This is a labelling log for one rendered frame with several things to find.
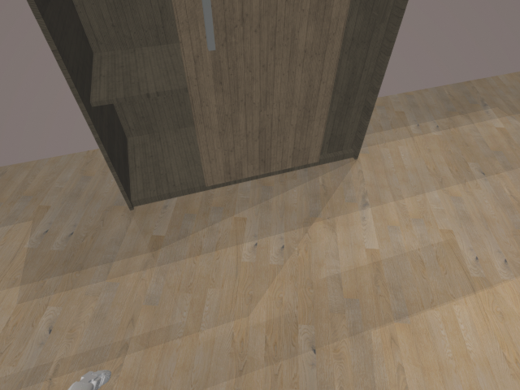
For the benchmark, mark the wardrobe door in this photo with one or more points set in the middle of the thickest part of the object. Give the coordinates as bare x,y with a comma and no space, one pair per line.
361,46
260,100

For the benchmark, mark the left robot hand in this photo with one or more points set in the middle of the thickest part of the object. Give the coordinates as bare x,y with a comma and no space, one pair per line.
92,380

